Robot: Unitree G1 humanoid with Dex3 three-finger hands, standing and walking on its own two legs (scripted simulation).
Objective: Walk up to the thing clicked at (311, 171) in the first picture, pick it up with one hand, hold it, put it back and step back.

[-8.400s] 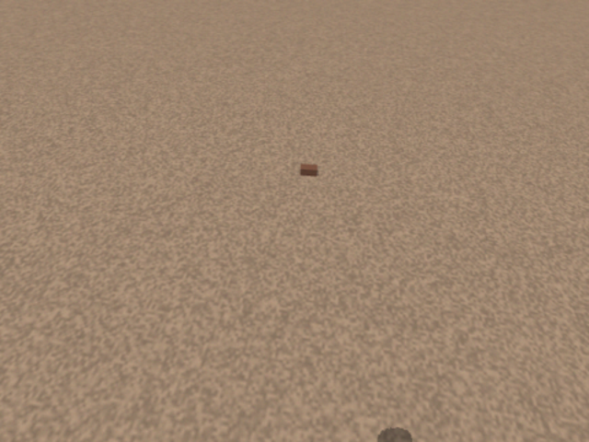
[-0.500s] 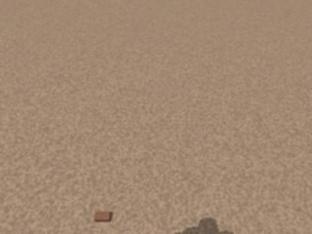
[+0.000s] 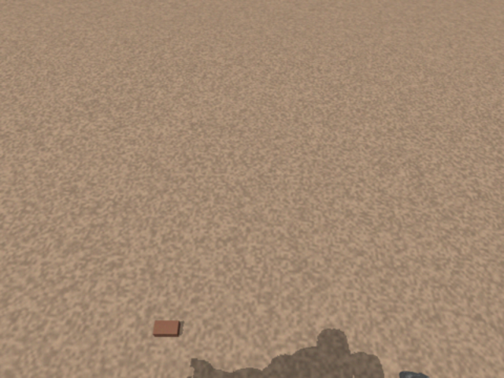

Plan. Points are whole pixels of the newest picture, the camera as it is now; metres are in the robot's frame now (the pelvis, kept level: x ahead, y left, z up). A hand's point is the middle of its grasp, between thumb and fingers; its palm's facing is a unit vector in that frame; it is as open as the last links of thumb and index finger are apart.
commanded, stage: walk up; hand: left
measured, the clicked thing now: (166, 328) +0.38 +0.26 -0.76
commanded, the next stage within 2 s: none
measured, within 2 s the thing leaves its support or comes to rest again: neither
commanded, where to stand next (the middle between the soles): -0.01 +0.03 m, yaw +0 degrees
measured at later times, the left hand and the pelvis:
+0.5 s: hand out of the picture +0.05 +0.31 -0.18, palm faces -0.06 -0.94 -0.34, open 7.4 cm; pelvis -0.05 +0.05 -0.01, yaw -2 degrees
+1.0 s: hand out of the picture +0.06 +0.26 -0.15, palm faces -0.04 -0.94 -0.33, open 7.4 cm; pelvis -0.04 +0.02 +0.00, yaw -3 degrees
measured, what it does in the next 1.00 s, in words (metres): steps on the spot: right foot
